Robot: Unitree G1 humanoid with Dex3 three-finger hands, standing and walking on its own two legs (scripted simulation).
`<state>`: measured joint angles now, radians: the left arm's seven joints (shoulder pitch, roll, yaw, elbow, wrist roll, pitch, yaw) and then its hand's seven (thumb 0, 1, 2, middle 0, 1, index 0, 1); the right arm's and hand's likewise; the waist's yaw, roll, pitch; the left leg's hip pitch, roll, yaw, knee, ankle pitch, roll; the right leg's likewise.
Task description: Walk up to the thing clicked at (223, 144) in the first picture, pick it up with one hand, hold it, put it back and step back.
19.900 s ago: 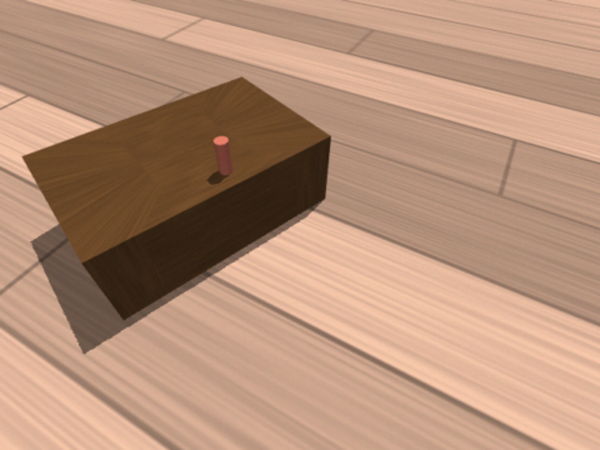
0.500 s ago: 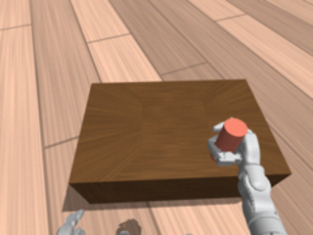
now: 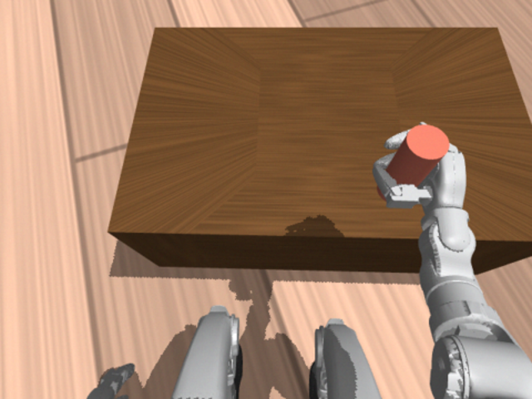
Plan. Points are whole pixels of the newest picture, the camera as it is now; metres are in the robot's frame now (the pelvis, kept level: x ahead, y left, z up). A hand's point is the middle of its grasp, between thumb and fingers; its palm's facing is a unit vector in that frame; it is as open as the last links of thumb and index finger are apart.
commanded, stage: crouch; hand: right
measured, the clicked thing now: (408, 168) +0.44 -0.17 +0.02
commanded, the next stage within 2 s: lower in 0.64 s
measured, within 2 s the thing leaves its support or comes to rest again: rests again in 1.70 s
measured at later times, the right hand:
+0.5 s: hand (381, 176) +0.47 -0.16 -0.06, palm faces +0.06 +1.00 -0.02, open 7.0 cm
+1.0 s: hand (369, 184) +0.49 -0.16 -0.13, palm faces +0.07 +1.00 -0.02, open 7.0 cm
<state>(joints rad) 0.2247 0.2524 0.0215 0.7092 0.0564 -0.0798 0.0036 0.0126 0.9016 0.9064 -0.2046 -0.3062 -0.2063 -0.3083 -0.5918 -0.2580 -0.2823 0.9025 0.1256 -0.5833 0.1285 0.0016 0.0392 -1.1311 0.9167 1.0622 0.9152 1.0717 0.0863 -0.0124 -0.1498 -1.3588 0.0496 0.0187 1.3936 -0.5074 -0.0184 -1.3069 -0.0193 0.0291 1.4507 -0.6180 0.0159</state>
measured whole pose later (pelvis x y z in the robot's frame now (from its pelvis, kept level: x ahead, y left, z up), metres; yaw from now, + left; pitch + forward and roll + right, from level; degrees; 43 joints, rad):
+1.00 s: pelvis -0.02 +0.00 -0.11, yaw +0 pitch +37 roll +3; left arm 0.19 0.27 0.01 0.66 0.09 -0.02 -0.04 0.01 0.91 0.90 -0.20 -0.30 -0.20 -0.30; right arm -0.85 -0.34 -0.38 1.04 0.03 -0.56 0.08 0.00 0.04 -1.13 0.91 1.07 0.91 1.08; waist 0.16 -0.03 -0.17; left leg -1.83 0.06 0.02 1.77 -0.57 -0.03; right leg -1.79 0.00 0.06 1.86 -0.70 0.01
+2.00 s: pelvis -0.04 -0.01 -0.19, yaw +0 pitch +37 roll +4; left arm 0.20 0.30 -0.01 0.66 0.09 0.02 -0.05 0.01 0.90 0.90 -0.21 -0.30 -0.20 -0.30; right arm -0.98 -0.40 -0.38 1.08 -0.01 -0.52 0.06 0.00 0.04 -1.13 0.91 1.07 0.91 1.08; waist 0.19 -0.03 -0.13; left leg -2.08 0.08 0.00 2.02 -0.58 -0.04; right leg -2.05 0.03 0.06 2.11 -0.71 0.01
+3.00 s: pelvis -0.04 -0.01 -0.15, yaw +0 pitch +36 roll +4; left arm 0.22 0.30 -0.01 0.65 0.03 0.06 -0.01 0.01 0.90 0.89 -0.20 -0.29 -0.20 -0.30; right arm -1.00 -0.54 -0.45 1.01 0.02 -0.37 0.12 -0.01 0.35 -0.13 0.18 0.13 0.17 0.13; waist 0.16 -0.05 -0.15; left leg -1.93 0.07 0.01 1.88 -0.57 -0.04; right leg -1.90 0.01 0.06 1.98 -0.71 0.00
